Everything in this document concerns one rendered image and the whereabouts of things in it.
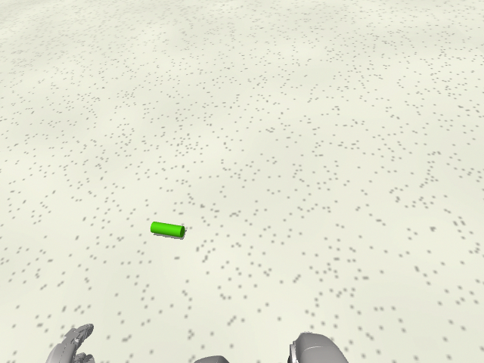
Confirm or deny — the can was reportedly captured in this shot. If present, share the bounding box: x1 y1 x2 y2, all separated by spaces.
150 222 185 237

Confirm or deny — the left robot hand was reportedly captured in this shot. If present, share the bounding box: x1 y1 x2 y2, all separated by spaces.
46 324 95 363

